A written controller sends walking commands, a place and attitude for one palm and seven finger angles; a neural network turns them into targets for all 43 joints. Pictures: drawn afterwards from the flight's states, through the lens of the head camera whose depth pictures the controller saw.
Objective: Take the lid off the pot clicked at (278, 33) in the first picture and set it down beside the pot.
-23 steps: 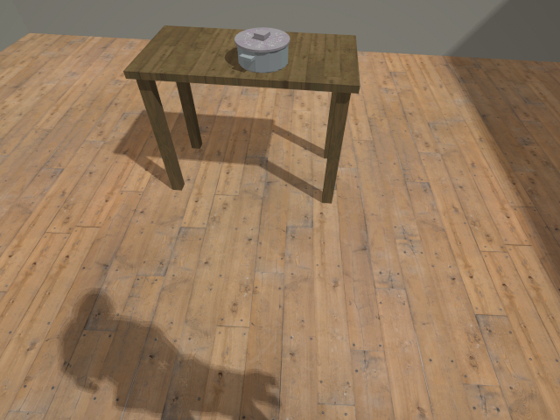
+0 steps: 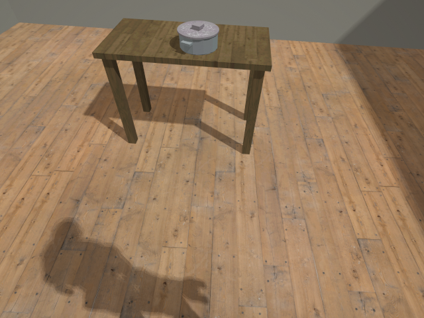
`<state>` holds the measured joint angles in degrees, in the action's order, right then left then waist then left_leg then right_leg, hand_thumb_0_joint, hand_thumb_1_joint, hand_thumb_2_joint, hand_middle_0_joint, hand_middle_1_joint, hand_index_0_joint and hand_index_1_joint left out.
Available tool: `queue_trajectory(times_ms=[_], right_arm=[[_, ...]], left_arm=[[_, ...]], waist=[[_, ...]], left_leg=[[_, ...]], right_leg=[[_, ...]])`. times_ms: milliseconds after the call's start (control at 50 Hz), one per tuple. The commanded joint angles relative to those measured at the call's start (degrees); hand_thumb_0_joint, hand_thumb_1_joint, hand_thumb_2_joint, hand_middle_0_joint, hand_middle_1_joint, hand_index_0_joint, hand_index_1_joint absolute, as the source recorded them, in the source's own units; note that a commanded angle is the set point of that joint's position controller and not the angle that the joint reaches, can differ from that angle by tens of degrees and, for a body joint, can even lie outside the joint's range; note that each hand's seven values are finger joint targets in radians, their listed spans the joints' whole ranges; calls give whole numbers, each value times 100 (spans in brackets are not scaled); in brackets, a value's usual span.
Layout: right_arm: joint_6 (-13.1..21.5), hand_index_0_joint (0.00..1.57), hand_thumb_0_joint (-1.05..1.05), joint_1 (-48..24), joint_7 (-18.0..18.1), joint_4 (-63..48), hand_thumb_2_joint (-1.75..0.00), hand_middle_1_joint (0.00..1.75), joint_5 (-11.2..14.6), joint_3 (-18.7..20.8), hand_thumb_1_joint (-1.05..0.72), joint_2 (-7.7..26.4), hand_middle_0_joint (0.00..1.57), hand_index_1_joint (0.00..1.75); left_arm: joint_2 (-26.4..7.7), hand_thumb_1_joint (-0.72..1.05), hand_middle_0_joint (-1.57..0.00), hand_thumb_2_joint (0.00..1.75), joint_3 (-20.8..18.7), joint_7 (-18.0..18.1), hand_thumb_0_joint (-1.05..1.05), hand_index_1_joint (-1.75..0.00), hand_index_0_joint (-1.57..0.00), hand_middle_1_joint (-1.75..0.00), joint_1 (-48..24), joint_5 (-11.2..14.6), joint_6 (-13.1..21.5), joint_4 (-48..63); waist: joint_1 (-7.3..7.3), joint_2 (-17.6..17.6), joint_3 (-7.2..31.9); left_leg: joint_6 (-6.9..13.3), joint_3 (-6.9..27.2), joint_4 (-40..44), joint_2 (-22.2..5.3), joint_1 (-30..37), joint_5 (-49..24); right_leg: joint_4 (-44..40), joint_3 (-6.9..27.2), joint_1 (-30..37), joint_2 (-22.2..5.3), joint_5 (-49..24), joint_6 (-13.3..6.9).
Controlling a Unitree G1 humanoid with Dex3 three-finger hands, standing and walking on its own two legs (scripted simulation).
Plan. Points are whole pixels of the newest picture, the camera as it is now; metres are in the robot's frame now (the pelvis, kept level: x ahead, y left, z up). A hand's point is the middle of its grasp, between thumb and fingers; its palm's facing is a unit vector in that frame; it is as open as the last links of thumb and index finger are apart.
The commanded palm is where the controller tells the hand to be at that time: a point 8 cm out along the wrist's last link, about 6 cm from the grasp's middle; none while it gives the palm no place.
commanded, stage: look at it before walking up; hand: left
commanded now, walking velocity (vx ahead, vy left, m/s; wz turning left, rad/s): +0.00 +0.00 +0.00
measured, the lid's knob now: (198, 25) +1.36 +0.14 -0.03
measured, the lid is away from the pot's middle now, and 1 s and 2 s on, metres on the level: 0.00 0.00 0.00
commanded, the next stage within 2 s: walk to a spot facing it in 0.18 s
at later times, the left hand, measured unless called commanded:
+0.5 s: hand out of the picture +0.05 +0.23 -0.18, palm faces +0.04 -0.97 -0.24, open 7.4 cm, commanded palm none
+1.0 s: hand (152, 245) +0.32 +0.18 -0.18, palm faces +0.04 -0.98 -0.21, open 7.3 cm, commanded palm none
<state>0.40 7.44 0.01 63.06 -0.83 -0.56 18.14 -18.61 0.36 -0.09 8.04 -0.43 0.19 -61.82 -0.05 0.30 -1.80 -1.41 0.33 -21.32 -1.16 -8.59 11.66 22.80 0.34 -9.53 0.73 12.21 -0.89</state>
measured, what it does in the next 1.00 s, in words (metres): walks ahead: right foot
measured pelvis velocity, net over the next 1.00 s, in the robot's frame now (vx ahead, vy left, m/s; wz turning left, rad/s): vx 0.21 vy -0.01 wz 0.06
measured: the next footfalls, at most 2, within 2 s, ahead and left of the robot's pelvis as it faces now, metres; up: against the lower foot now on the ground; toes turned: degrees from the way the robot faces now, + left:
right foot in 0.94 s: +0.34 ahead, -0.10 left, +0.00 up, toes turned -5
left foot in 1.42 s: +0.49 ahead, +0.16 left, +0.00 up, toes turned +19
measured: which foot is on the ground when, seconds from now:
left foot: down 0.00-0.94, up 0.96-1.00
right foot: down 0.00-0.56, up 0.58-0.92, down 0.94-1.00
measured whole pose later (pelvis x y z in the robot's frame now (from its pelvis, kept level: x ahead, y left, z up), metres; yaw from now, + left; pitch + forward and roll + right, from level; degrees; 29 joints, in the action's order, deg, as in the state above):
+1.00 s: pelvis +0.21 -0.01 -0.03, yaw +4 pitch -2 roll +0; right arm 1.8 29.2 0.6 69.5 -0.6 1.6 5.6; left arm -10.8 -3.3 -0.7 5.7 -0.9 4.2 -56.0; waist -2.9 -0.5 -6.2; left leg 1.7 -0.6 -59.6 -2.8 -9.5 28.0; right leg 38.5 -9.3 -24.7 -2.8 11.8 -4.2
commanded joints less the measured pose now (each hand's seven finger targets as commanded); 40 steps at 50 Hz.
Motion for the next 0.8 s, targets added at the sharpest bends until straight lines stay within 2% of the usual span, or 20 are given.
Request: queue_trajectory(times_ms=[0, 100, 260, 280, 300, 340, 380, 420, 440, 480, 500, 520, 540, 560, 580, 620, 640, 700, 720, 780], right_arm=[[149, 20, 0, -178, 82, -312, -90, 30, 27, 213, -90, 1154, 20, 30], [165, 20, 0, -190, 90, -313, -90, 30, 32, 214, -90, 1157, 20, 30], [159, 20, 0, -203, 94, -293, -90, 30, 36, 214, -90, 1172, 20, 30], [112, 20, 0, -26, 75, -184, -90, 30, 11, 102, -90, 697, 20, 30], [50, 20, 0, 178, 54, -121, -90, 30, -8, 55, -90, 458, 20, 30], [-5, 20, 0, 367, 28, -123, -90, 30, -47, 81, -90, 403, 20, 30], [-9, 20, 0, 447, 8, -210, -90, 30, -72, 105, -90, 329, 20, 30], [31, 20, 0, 564, 4, -313, -90, 30, -63, 150, -90, 224, 20, 30], [67, 20, 0, 644, -1, -342, -90, 30, -55, 175, -90, 180, 20, 30], [147, 20, 0, 994, -18, -297, -90, 30, -35, 198, -90, 30, 20, 30], [189, 20, 0, 1339, -8, -186, -90, 30, -32, 205, -90, 11, 20, 30], [216, 20, 0, 1844, 6, -33, -90, 30, -55, 284, -90, 225, 20, 30], [261, 20, 0, 2513, 48, 150, -90, 30, -106, 406, -90, 583, 20, 30], [296, 20, 0, 2840, 128, 214, -90, 30, -86, 387, -90, 486, 20, 30], [338, 20, 0, 2748, 170, 206, -90, 30, -50, 338, -90, 256, 20, 30], [461, 20, 0, 2489, 206, 130, -90, 30, -22, 277, -90, -33, 20, 30], [497, 20, 0, 2445, 221, 125, -90, 30, -24, 286, -90, -44, 20, 30], [545, 20, 0, 2528, 244, 251, -90, 30, -8, 281, -90, -213, 20, 30], [547, 20, 0, 2575, 246, 278, -90, 30, -11, 289, -90, -264, 20, 30], [512, 20, 0, 2578, 236, 379, -90, 30, -39, 300, -90, -271, 20, 30]], left_arm=[[-1149, 90, -20, 90, -237, 77, 0, -30, -20, -30, -157, -14, 152, 345], [-1158, 90, -20, 90, -239, 82, 0, -30, -20, -30, -130, -14, 161, 325], [-1165, 90, -20, 90, -234, 85, 0, -30, -20, -30, -143, -18, 153, 308], [-682, 90, -20, 90, -143, 102, 0, -30, -20, -30, 123, -8, 101, 188], [-504, 90, -20, 90, -103, 102, 0, -30, -20, -30, 324, -29, 42, 112], [-568, 90, -20, 90, -149, 54, 0, -30, -20, -30, 544, -73, -19, 108], [-688, 90, -20, 90, -236, 22, 0, -30, -20, -30, 790, -78, -29, 142], [-774, 90, -20, 90, -329, 29, 0, -30, -20, -30, 1054, -66, 13, 182], [-759, 90, -20, 90, -365, 39, 0, -30, -20, -30, 1045, -64, 57, 222], [-628, 90, -20, 90, -394, 37, 0, -30, -20, -30, 907, -64, 106, 298], [-439, 90, -20, 90, -376, 21, 0, -30, -20, -30, 831, -51, 104, 339], [-214, 90, -20, 90, -342, -14, 0, -30, -20, -30, 699, -59, 101, 417], [107, 90, -20, 90, -294, -23, 0, -30, -20, -30, 385, -73, 125, 594], [83, 90, -20, 90, -291, 7, 0, -30, -20, -30, -7, -114, 202, 818], [96, 90, -20, 90, -335, -19, 0, -30, -20, -30, -46, -109, 256, 792], [224, 90, -20, 90, -341, -104, 0, -30, -20, -30, 130, -95, 292, 665], [344, 90, -20, 90, -341, -123, 0, -30, -20, -30, 196, -89, 265, 648], [544, 90, -20, 90, -305, -168, 0, -30, -20, -30, 38, -78, 202, 699], [590, 90, -20, 90, -303, -184, 0, -30, -20, -30, -133, -78, 202, 765], [745, 90, -20, 90, -294, -190, 0, -30, -20, -30, -419, -42, 220, 847]], waist=[[15, -68, 382], [19, -58, 508], [19, -37, 387], [26, -50, 498], [44, 26, 418], [86, 322, -97], [155, 612, -482], [163, 902, -464], [93, 851, -505], [-100, 579, -538], [-244, 226, -515], [-431, -750, -574], [-666, -1874, -665], [-700, -1516, -943], [-567, -828, -967], [-337, -431, -561], [-258, -561, -446], [-215, -718, -494], [-256, -606, -551], [-262, -885, -623]], left_leg=[[241, 500, 302, -558, 92, -709], [254, 503, 289, -582, 197, -947], [252, 500, 360, -585, 189, -941], [200, 414, 283, -556, 202, -634], [183, 337, 178, -466, 76, 97], [232, 256, -63, -246, -553, 1415], [224, 42, -634, -20, -1146, 1710], [229, -217, -1357, 12, -1334, 1485], [233, -253, -1452, -68, -1297, 1369], [272, -330, -928, -146, -682, 1171], [327, -230, -465, -175, -37, 1061], [553, 705, 102, -642, 499, 1343], [1052, 2305, 976, -1709, 919, 1516], [1403, 2909, 1180, -2083, 1168, 608], [1550, 2667, 999, -2097, 1295, -281], [1442, 1786, 830, -1808, 1454, -1600], [1363, 1390, 826, -1663, 1420, -1872], [1199, 708, 964, -1342, 1246, -1947], [1141, 595, 1005, -1293, 1142, -1943], [1034, 220, 1011, -1172, 760, -2140]], right_leg=[[-430, 651, 90, -708, -700, -98], [-382, 614, 206, -728, -995, -99], [-413, 603, 189, -716, -991, -81], [-427, 545, 238, -726, -592, -11], [-442, 566, 188, -696, 326, 0], [-665, 830, -60, -731, 1910, -116], [-910, 1227, -147, -985, 2680, -355], [-1148, 1660, -51, -1392, 2916, -654], [-1151, 1743, -145, -1552, 2764, -783], [-763, 1259, -558, -1424, 2166, -766], [-241, 797, -983, -1074, 1816, -609], [855, 167, -1633, -478, 1658, -341], [2578, -639, -2583, 80, 1740, -61], [3512, -215, -3393, -125, 1948, -78], [3971, 2, -3650, -413, 1616, -107], [4097, -50, -3455, -637, 1138, -24], [4026, -113, -3350, -667, 975, 27], [3357, -388, -3181, -678, 507, 82], [2981, -482, -3039, -655, 377, 78], [1805, -801, -2197, -457, -18, -5]])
